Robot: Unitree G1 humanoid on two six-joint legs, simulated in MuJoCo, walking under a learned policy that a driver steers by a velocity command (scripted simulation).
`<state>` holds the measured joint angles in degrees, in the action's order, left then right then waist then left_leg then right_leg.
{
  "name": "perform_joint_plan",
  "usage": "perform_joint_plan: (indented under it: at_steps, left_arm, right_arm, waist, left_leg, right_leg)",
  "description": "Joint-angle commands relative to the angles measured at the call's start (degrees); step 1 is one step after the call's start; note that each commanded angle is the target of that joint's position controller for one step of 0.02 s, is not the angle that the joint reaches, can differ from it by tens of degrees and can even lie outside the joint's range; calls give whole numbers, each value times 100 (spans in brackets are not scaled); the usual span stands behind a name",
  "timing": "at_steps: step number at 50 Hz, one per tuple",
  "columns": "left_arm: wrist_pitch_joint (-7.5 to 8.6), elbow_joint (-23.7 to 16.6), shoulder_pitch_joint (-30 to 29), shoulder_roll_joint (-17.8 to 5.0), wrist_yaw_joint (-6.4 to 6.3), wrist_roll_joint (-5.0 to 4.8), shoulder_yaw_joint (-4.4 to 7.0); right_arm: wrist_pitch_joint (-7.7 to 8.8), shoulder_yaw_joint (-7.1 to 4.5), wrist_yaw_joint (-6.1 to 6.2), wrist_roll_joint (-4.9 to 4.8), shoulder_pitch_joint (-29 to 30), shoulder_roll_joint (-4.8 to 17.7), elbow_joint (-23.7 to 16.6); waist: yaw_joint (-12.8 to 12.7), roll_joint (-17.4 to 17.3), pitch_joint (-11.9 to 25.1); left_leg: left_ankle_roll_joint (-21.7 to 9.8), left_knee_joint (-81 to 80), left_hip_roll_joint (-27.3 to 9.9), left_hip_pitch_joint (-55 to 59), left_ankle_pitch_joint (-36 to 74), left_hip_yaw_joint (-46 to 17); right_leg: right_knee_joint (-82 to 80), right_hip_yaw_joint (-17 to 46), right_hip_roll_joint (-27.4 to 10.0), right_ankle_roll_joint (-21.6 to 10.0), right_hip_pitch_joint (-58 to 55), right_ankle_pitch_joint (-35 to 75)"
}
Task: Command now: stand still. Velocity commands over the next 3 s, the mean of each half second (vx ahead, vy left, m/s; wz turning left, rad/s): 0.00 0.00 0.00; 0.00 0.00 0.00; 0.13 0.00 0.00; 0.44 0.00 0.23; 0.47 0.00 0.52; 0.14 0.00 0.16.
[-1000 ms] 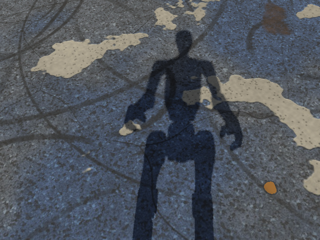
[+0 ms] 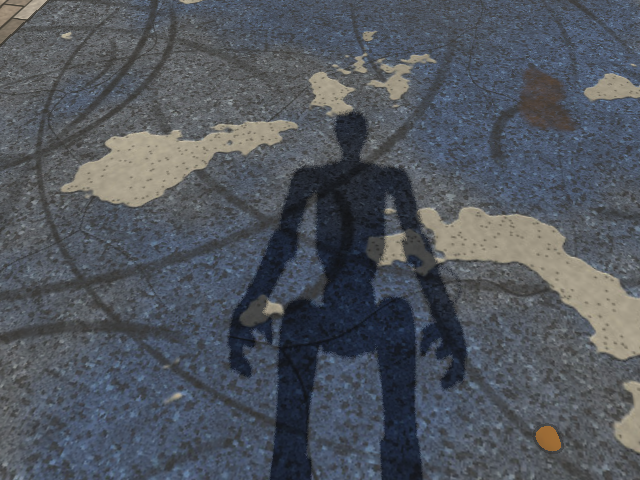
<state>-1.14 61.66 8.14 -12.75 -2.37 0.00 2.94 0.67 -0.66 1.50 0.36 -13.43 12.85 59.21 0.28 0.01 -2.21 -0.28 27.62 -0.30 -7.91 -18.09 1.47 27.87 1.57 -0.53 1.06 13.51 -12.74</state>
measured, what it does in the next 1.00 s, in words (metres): stands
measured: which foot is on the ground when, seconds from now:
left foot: down 0.00-1.00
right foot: down 0.00-1.00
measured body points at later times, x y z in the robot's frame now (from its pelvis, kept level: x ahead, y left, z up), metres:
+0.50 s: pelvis +0.00 +0.00 +0.00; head +0.01 +0.01 +0.45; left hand +0.03 +0.25 -0.15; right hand +0.00 -0.24 -0.15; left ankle -0.03 +0.11 -0.74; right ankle +0.03 -0.13 -0.74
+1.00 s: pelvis +0.00 +0.01 +0.00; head +0.01 +0.01 +0.45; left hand +0.02 +0.25 -0.16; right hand -0.01 -0.23 -0.15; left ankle -0.03 +0.11 -0.74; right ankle +0.03 -0.13 -0.74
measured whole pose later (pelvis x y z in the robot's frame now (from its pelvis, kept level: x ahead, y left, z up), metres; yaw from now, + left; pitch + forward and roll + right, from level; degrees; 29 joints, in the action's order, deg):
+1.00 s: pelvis +0.00 +0.01 +0.00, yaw +0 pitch -1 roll +0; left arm -0.9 66.3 12.0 -11.0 -3.0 -0.2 1.3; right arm 1.0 -0.2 1.8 0.1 -19.5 10.0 61.5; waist -0.1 0.2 -1.8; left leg -1.0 26.7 0.5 -8.4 -17.6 1.6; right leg 27.1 1.8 -1.4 1.8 14.0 -12.4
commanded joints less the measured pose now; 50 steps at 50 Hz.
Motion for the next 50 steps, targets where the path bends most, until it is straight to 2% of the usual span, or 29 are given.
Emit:
perform_joint_plan:
  at_steps: [1, 20, 50]
  left_arm:
    - [43, -72, -3, -603, -19, 0, 80]
    - [44, 308, 239, -499, -42, -7, -28]
    - [50, 369, 625, -371, -78, -25, -91]
  right_arm:
    - [42, -95, 25, 0, -231, 585, -111]
    - [50, -38, 38, -9, -689, 404, 95]
    - [56, -35, 42, -29, -1101, 228, 169]
  waist:
    - [-13, -17, 77]
    - [-37, -26, -43]
    - [-35, -27, -112]
  left_leg:
    - [-67, -636, -203, -610, 764, -191]
    - [-98, -719, -160, -662, 648, -185]
    - [-133, -715, -135, -638, 860, -193]
  right_leg:
    - [-298, 115, -133, -192, -497, 1025]
    - [-370, 63, -114, -150, -368, 817]
    - [-347, 27, -116, -117, -312, 888]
